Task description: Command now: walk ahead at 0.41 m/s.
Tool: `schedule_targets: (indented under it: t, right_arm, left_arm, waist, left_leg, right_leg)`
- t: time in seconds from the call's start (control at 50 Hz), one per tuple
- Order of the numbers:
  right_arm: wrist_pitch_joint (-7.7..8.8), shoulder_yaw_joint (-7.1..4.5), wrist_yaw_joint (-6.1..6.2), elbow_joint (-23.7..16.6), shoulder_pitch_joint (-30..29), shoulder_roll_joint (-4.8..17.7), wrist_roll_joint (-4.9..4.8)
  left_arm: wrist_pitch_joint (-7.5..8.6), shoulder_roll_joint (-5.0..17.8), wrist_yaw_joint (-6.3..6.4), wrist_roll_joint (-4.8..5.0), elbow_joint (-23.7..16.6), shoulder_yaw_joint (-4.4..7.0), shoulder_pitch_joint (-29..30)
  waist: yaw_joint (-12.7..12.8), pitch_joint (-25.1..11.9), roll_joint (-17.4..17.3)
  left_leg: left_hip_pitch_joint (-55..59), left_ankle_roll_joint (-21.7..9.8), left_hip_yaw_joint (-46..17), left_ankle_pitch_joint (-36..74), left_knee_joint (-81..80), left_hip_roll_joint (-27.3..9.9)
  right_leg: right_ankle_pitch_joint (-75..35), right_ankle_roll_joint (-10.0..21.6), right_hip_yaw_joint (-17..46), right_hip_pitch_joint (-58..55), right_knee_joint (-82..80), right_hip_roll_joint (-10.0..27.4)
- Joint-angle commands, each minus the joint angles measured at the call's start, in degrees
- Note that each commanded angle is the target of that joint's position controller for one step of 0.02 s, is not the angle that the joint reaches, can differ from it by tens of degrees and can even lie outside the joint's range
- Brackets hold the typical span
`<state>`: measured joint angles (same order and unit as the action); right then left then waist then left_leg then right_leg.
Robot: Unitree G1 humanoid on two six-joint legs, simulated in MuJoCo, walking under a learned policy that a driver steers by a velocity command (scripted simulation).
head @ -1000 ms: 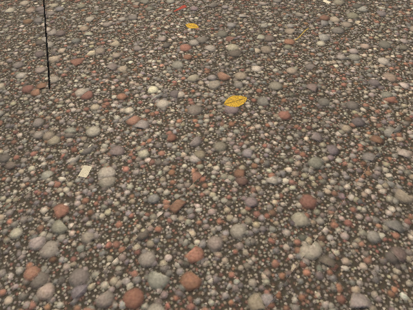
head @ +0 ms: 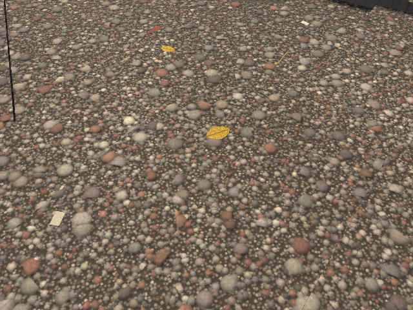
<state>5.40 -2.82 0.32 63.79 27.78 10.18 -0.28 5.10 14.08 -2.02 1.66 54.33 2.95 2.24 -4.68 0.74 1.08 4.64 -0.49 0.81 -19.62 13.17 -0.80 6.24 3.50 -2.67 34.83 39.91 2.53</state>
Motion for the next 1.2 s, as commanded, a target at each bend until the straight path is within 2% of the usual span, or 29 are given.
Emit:
schedule_targets:
  t: [0.02,0.06,0.1,0.12,0.14,0.16,0.18,0.24,0.3,0.36,0.42,0.46,0.5,0.52,0.54,0.56,0.58,0.62,0.66,0.74,0.88,0.96,0.98,1.0,1.02,1.04,1.1,1.16,1.2]
  right_arm:
    - [0.96,-2.06,0.71,-1.9,-1.5,10.2,-0.81]
    - [0.63,-2.44,0.75,-2.1,-2.6,10.8,-0.46]
    - [0.14,-2.39,0.55,-2.9,-4.6,10.5,-0.24]
    - [0.31,-2.42,0.4,-3.7,-6.1,10.9,-0.66]
    - [-0.21,0.06,-0.38,-3.9,2.2,1.6,-1.54]
    - [0.39,0.61,-0.17,-4.2,0.8,2.1,-1.5]
    - [0.49,-0.71,0.01,-6.2,-4.4,7.4,-2.05]
    - [-0.44,-0.92,0.94,-5.5,-6.6,5.4,-0.37]
    - [-1.21,-0.04,1.38,-6.1,-6.7,2.4,-0.36]
    - [-1.22,0.84,0.55,-5.9,-7.7,2.3,0.45]
    - [-2.77,0.88,-0.27,-5.9,-8.3,4.4,1.07]
    - [-3.61,0.26,-0.51,-5.5,-8.7,6.8,1.4]
    - [-2.84,0.15,-0.92,-5.1,-5.8,11.0,1.62]
    - [-2.3,-0.05,-0.97,-5.9,-5.5,13.5,2.05]
    - [-1.82,-1.21,-1.33,-4.4,-4.7,14.7,1.9]
    - [-1.14,-0.72,-1.21,-5.5,-7.9,11.8,1.36]
    - [-0.74,-0.06,-0.72,-6.2,-11.4,10.0,1.34]
    - [-0.44,-0.26,0.09,-7.0,-13.4,9.6,1.02]
    - [0.11,-0.47,0.61,-5.7,-9.5,8.9,0.89]
    - [0.46,-1.17,1.3,-5.1,-5.4,9.4,0.24]
    - [-0.51,-3.01,0.98,-4.7,-2.6,11.7,-0.98]
    - [-1.23,-2.89,0.84,-5.5,-5.0,10.0,-1.29]
    - [-1.16,-1.87,0.56,-7.1,-6.8,6.9,-0.61]
    - [0.21,-0.74,0.64,-9.1,-4.1,1.6,-0.61]
    - [1.22,-2.02,0.67,-8.9,-6.8,7.0,-1.49]
    - [1.55,-2.76,0.52,-9.9,-9.6,9.4,-2.47]
    - [0.01,-3.47,1.35,-9.6,-10.6,7.9,-1.8]
    - [-1.53,-3.55,0.81,-10.8,-9.8,5.6,-1.25]
    - [-1.86,-3.31,0.28,-13.6,-13.6,4.9,-0.78]
  left_arm:
    - [0.64,2.6,-0.8,0.38,-5.6,-0.07,8.6]
    - [1.11,4.8,-0.98,-0.24,-4.9,0.76,5.6]
    - [1.15,7.9,-0.56,-0.86,-0.4,2.48,-7.6]
    - [0.82,9.1,-0.1,-1.22,1.7,2.88,-12.7]
    - [0.98,13.3,-0.13,-3.89,2.7,3.44,-18.3]
    - [0.46,8.7,0.05,-3.64,3.0,2.32,-17.7]
    - [0.64,7.3,0.11,-3.27,1.7,1.58,-11.2]
    - [1.62,4.4,0.2,-3.2,1.2,0.66,-2.6]
    - [0.57,3.0,2.06,-3.35,1.8,0.26,-0.9]
    - [-0.71,4.3,3.33,-3.96,1.4,0.31,-1.4]
    - [-1.75,4.4,3.69,-2.07,1.5,0.44,-0.7]
    - [-2.31,1.2,3.99,-1.22,2.0,-0.17,-2.4]
    - [-2.91,-2.6,3.76,-1.47,2.1,-0.98,-8.5]
    - [-2.74,-1.3,3.03,-1.31,3.1,-0.4,-14.2]
    - [-2.71,2.8,2.62,0.16,1.1,0.45,-11.8]
    - [-2.55,6.6,2.81,1.53,-1.0,1.72,-5.7]
    - [-2.65,6.4,3.11,0.94,-0.7,2.15,-4.8]
    - [-2.4,5.4,3.36,-1.15,0.9,2.57,-7.2]
    - [-1.94,4.3,3.42,-1.34,1.6,2.87,-6.6]
    - [-1.48,1.9,3.12,-0.94,-0.1,2.15,-2.0]
    - [-0.65,2.6,1.66,0.18,-1.9,0.72,1.9]
    - [0.07,7.3,1.93,0.16,2.4,2.69,-13.6]
    - [0.44,11.9,2.44,-0.6,4.8,4.19,-24.7]
    - [-0.06,17.2,2.38,-1.07,6.0,5.26,-29.7]
    - [0.53,13.3,2.09,-1.34,6.0,4.02,-29.7]
    - [0.98,9.4,1.96,-1.41,4.7,2.78,-24.6]
    - [1.49,2.5,1.29,-2.28,2.7,0.61,-14.6]
    - [1.36,3.8,2.38,-3.09,3.4,0.74,-15.5]
    - [0.87,5.5,3.71,-3.12,2.9,0.97,-14.7]
  waist:
    - [2.5,6.7,-8.2]
    - [4.3,3.6,-8.4]
    - [10.6,-4.0,-8.7]
    - [13.1,-5.4,-7.4]
    - [10.2,-16.6,10.3]
    - [10.6,-23.0,11.9]
    - [9.5,-15.0,9.3]
    - [4.3,-5.7,3.6]
    - [1.7,-3.6,6.5]
    - [1.7,-7.6,5.5]
    - [-0.1,-6.5,5.6]
    - [-0.1,-2.5,2.8]
    - [2.6,2.6,-17.2]
    - [4.8,2.1,-19.3]
    - [3.7,2.2,-20.3]
    - [3.4,5.5,-14.3]
    - [4.5,5.3,-11.3]
    - [5.3,2.4,-11.5]
    - [4.0,0.5,-9.7]
    - [1.9,-0.4,-8.0]
    - [-0.1,2.7,-8.9]
    - [7.9,-2.1,-7.1]
    - [12.4,-10.1,1.1]
    - [11.2,-14.9,17.7]
    - [12.4,-13.5,12.5]
    - [10.9,-7.4,9.6]
    - [5.8,0.0,5.9]
    - [3.3,-0.2,5.0]
    - [2.8,0.5,3.7]
  left_leg:
    - [-7.1,-7.3,-5.0,22.3,-6.1,-11.8]
    - [-5.0,-5.7,-3.3,36.1,-0.2,-11.5]
    - [-7.2,-2.9,-1.8,47.1,14.6,-8.6]
    - [-12.5,-0.8,-2.4,40.9,23.4,-6.7]
    - [-33.0,4.3,1.3,10.1,49.8,0.8]
    - [-32.4,2.4,-5.4,-11.9,58.6,1.8]
    - [-32.6,0.9,-6.4,-10.8,59.2,-0.5]
    - [-27.4,1.0,-5.5,-5.3,50.1,-5.4]
    - [-22.1,3.3,-3.0,0.2,35.0,-4.9]
    - [-16.1,4.4,-1.4,16.6,23.4,-3.0]
    - [-9.2,3.1,-0.9,24.2,19.4,-3.1]
    - [-8.8,1.9,-0.1,16.1,18.2,-2.8]
    - [-13.0,-1.5,-16.0,12.2,7.6,-13.0]
    - [-11.7,-6.6,-24.6,5.5,5.2,-17.1]
    - [-13.2,-12.3,-35.9,-26.5,-3.2,-20.8]
    - [-15.2,-11.3,-37.6,-31.4,-6.1,-20.4]
    - [-15.8,-9.4,-33.9,-25.9,-5.5,-18.6]
    - [-17.2,-8.3,-26.0,-15.8,-5.1,-15.0]
    - [-16.0,-8.0,-19.3,-6.1,-5.1,-12.3]
    - [-11.6,-8.4,-14.2,2.5,-5.7,-12.1]
    - [-11.6,-9.8,-10.7,1.9,-4.0,-13.4]
    - [-18.0,-7.1,-9.4,10.9,9.1,-11.1]
    - [-27.4,-4.3,-4.2,9.3,28.6,-6.0]
    - [-48.3,-0.7,0.6,-11.3,48.9,2.9]
    - [-53.8,-1.1,-7.8,-12.6,59.6,1.4]
    - [-57.2,-2.6,-8.7,-7.1,62.1,-1.3]
    - [-49.3,-3.4,-7.7,7.1,55.6,-5.5]
    - [-45.0,-2.5,-6.2,9.9,52.1,-4.0]
    - [-45.0,-1.5,-4.6,14.3,44.4,-3.4]
  right_leg:
    - [-9.0,1.1,1.8,-4.3,-9.7,-0.4]
    - [-10.6,2.0,0.4,-11.1,-11.4,-2.8]
    - [-13.0,4.3,-0.4,-27.5,-11.4,-4.8]
    - [-20.5,5.2,2.6,-35.6,-14.5,-1.4]
    - [-29.5,15.2,20.6,-58.2,-13.0,15.1]
    - [-28.4,15.4,28.7,-55.0,-18.8,18.2]
    - [-29.0,14.2,22.7,-44.6,-21.2,16.0]
    - [-29.6,13.5,9.4,-26.5,-24.8,9.4]
    - [-29.4,13.5,3.6,-17.9,-25.6,6.2]
    - [-22.7,13.8,1.4,-17.2,-24.0,6.4]
    - [4.0,11.5,1.9,-8.5,-20.8,7.7]
    - [17.3,8.2,1.2,-3.3,-12.3,5.5]
    - [29.3,2.0,-4.2,4.7,20.6,-4.1]
    - [29.1,2.1,1.4,10.9,27.5,-3.6]
    - [25.7,2.1,2.3,16.3,30.1,-1.1]
    - [20.2,2.2,3.7,20.0,31.8,0.5]
    - [14.5,1.5,5.0,19.9,30.9,1.5]
    - [8.0,-0.4,5.4,14.7,24.6,2.6]
    - [1.7,-1.6,4.0,10.6,18.2,2.1]
    - [-3.0,-2.6,3.5,7.6,5.6,2.0]
    - [1.1,-2.6,0.5,-2.4,-8.7,0.5]
    - [4.7,0.7,0.6,-25.2,-13.4,-0.6]
    - [7.2,3.9,11.6,-41.2,-14.0,9.1]
    - [16.0,11.0,35.0,-55.4,-21.5,21.9]
    - [24.7,12.3,41.0,-51.8,-24.8,22.4]
    - [24.4,9.8,33.1,-46.1,-25.1,20.5]
    - [3.8,4.3,14.1,-30.3,-28.3,13.4]
    - [-27.4,3.6,3.3,-26.9,-26.0,11.7]
    - [-32.4,3.7,-0.7,-25.5,-26.5,11.3]
